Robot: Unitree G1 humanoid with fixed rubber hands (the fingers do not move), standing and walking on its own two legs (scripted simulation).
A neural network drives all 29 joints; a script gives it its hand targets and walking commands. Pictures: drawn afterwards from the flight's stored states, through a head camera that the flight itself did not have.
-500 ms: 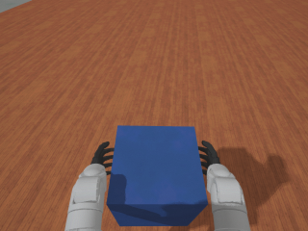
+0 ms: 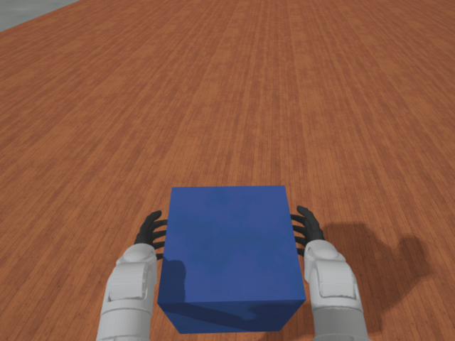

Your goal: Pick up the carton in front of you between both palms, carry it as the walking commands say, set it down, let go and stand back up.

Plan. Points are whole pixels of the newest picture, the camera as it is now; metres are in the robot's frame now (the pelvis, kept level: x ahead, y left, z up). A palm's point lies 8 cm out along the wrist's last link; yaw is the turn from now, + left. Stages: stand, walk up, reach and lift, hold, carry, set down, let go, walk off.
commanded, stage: hold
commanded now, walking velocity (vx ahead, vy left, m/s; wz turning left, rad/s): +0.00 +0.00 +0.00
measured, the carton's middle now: (229, 264) +0.30 +0.00 -0.03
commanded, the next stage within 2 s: set down in 0.82 s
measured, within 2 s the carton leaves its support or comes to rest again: neither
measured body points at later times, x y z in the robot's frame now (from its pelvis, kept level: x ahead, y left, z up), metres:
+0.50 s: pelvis +0.00 +0.00 +0.00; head -0.03 +0.00 +0.45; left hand +0.30 +0.15 +0.04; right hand +0.31 -0.15 +0.04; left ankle +0.02 +0.11 -0.74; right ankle +0.06 -0.11 -0.74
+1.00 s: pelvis +0.00 +0.00 +0.00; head -0.04 -0.01 +0.45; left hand +0.31 +0.15 +0.04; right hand +0.32 -0.15 +0.05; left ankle +0.02 +0.11 -0.74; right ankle +0.06 -0.11 -0.74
